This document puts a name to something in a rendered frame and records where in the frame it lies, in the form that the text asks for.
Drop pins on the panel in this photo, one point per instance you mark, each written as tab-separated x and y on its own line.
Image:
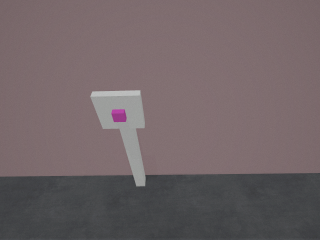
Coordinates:
130	100

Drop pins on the button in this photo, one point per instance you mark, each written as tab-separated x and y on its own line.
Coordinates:
119	115

